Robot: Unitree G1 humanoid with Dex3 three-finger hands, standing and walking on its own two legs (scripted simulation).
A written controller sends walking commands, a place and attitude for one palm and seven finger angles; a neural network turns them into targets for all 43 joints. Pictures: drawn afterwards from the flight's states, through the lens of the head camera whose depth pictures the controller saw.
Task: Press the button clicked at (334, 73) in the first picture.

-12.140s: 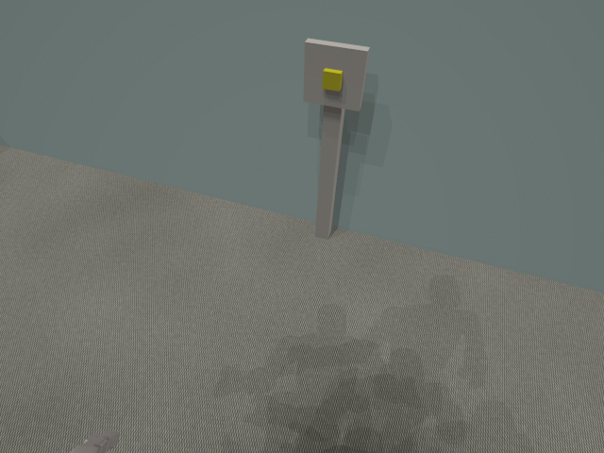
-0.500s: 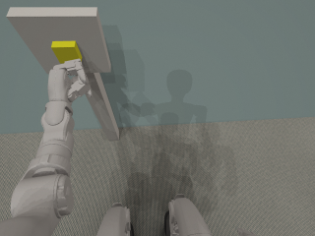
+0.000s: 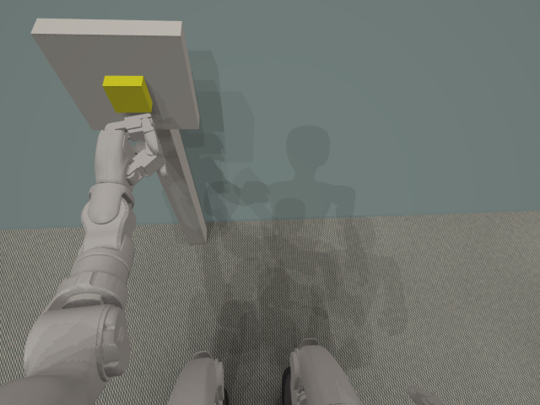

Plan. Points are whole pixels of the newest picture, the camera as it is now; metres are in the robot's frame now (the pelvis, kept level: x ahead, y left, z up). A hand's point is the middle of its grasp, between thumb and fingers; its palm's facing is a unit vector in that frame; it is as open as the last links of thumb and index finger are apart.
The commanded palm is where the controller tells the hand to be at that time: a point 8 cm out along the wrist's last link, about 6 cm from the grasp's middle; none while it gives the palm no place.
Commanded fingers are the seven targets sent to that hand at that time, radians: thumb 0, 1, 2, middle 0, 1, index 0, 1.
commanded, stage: aim a knuckle at the button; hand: left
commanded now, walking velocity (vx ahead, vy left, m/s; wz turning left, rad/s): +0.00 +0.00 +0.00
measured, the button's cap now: (129, 93) +0.56 +0.18 +0.08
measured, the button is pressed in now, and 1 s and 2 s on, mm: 0 4 5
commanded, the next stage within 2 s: press the button with the knuckle in 0.10 s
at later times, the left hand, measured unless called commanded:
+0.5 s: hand (153, 142) +0.49 +0.15 +0.05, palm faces +0.01 -1.00 -0.03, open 3.1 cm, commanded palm +0.46 +0.20 +0.04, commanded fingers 0.00 0.90 0.90 -1.30 -1.50 -1.30 -1.50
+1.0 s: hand (150, 134) +0.51 +0.16 +0.04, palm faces +0.00 -1.00 -0.03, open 3.1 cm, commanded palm +0.50 +0.19 +0.04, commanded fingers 0.00 0.90 0.90 -1.30 -1.50 -1.30 -1.50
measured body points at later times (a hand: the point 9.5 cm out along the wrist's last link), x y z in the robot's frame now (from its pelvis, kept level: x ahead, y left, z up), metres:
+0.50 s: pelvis +0.00 +0.00 +0.00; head +0.14 +0.01 +0.43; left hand +0.48 +0.20 +0.05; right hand +0.05 -0.26 -0.12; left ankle +0.01 +0.11 -0.64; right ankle +0.04 -0.11 -0.64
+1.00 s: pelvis -0.01 +0.01 -0.01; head +0.14 +0.03 +0.42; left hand +0.50 +0.21 +0.05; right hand +0.01 -0.25 -0.12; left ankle +0.01 +0.11 -0.64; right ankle +0.04 -0.11 -0.64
